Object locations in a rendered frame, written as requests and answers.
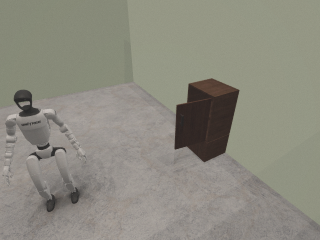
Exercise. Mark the handle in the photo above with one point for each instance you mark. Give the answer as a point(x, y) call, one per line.
point(182, 120)

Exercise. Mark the left robot foot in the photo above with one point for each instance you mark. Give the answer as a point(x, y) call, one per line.
point(74, 196)

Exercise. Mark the robot left thigh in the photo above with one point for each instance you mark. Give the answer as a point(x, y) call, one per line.
point(62, 163)

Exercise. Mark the right robot upper arm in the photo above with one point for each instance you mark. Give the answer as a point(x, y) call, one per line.
point(11, 128)

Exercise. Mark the left robot hand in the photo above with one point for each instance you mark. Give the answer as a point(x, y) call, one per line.
point(81, 153)

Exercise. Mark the right robot hand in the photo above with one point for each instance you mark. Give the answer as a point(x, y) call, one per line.
point(5, 172)

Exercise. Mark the cupboard door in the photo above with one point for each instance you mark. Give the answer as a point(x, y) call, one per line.
point(194, 129)

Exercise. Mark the left robot upper arm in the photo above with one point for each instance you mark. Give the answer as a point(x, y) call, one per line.
point(51, 114)

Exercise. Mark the left robot forearm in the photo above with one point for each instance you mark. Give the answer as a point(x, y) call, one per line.
point(72, 138)

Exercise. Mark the right robot forearm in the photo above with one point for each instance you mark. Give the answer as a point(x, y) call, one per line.
point(8, 153)

